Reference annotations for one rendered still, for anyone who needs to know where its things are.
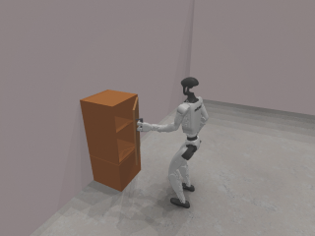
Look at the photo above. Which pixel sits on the robot right forearm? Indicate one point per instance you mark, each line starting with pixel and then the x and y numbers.
pixel 201 126

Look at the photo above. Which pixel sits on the left robot hand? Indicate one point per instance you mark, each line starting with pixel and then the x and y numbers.
pixel 145 126

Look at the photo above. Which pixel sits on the cupboard door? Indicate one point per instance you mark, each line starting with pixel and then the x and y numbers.
pixel 137 140

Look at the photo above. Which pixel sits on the handle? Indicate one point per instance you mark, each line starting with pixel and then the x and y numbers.
pixel 141 120

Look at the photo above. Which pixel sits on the right robot upper arm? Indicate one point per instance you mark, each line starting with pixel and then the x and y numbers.
pixel 204 116

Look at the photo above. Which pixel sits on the robot head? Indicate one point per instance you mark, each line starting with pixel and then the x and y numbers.
pixel 189 83

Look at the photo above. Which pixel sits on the left robot upper arm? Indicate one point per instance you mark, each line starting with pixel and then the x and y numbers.
pixel 181 111

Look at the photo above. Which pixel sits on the robot torso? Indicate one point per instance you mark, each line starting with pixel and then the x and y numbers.
pixel 191 124

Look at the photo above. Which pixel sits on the robot left forearm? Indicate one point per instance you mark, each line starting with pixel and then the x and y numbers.
pixel 163 128

